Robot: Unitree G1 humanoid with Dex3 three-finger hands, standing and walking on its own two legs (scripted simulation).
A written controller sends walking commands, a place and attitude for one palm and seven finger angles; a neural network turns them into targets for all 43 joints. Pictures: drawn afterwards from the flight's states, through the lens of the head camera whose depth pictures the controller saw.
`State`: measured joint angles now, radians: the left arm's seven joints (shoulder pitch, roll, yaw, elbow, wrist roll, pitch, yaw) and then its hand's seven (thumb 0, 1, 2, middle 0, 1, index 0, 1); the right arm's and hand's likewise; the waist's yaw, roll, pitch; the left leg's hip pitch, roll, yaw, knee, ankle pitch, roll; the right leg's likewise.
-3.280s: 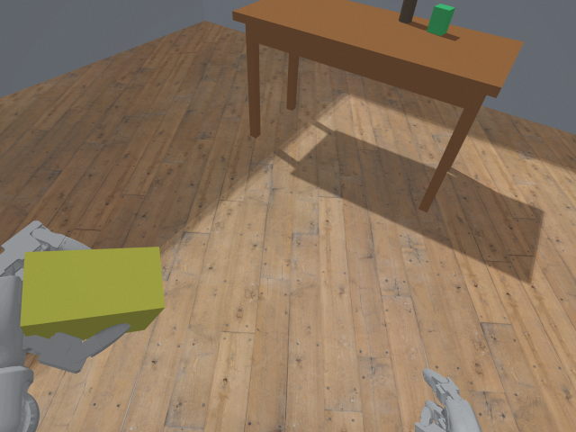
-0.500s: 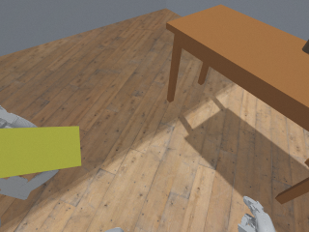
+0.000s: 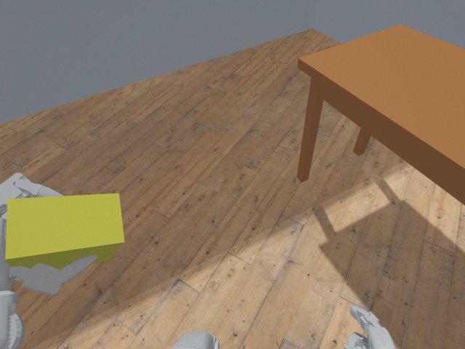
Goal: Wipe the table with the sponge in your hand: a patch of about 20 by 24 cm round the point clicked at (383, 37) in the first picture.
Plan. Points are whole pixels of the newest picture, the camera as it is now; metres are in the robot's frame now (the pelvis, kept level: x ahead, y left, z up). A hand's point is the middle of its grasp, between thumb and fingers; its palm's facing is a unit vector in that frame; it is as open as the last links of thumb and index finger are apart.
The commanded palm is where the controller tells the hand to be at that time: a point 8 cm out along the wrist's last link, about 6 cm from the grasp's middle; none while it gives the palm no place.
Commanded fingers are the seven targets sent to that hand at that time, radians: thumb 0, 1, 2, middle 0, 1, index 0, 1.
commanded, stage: walk to a spot facing it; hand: left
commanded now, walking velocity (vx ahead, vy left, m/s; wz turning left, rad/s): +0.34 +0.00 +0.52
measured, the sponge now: (83, 233) +0.22 +0.21 +0.16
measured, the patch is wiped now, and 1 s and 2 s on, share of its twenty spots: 0.00 0.00 0.00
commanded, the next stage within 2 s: turn to face it in 0.52 s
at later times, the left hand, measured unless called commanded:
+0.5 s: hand (36, 172) +0.31 +0.31 +0.19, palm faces +0.52 -0.74 -0.42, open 10.2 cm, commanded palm +0.23 +0.34 +0.19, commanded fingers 0.00 0.10 1.30 -1.20 -1.60 -1.20 -1.60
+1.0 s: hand (121, 130) +0.41 +0.22 +0.18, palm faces +0.40 -0.81 -0.43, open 10.2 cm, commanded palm +0.34 +0.28 +0.19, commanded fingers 0.00 0.10 1.30 -1.20 -1.60 -1.20 -1.60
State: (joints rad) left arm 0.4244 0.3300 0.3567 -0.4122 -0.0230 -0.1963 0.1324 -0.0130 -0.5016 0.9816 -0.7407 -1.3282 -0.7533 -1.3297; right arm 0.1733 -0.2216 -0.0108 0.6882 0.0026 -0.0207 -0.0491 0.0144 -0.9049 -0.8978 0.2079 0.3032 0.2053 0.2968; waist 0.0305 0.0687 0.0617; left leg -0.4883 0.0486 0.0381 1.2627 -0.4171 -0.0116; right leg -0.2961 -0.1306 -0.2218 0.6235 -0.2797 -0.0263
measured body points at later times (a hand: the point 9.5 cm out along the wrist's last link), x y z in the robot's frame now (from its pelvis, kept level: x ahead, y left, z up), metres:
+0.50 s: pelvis +0.12 +0.04 +0.00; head +0.16 +0.07 +0.45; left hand +0.27 +0.35 +0.21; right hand +0.33 -0.13 -0.08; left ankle +0.14 +0.15 -0.73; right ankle +0.12 -0.09 -0.64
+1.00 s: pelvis +0.20 -0.01 +0.01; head +0.24 -0.02 +0.46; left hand +0.38 +0.26 +0.20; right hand +0.43 -0.24 -0.07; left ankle +0.17 +0.14 -0.66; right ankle +0.25 -0.06 -0.73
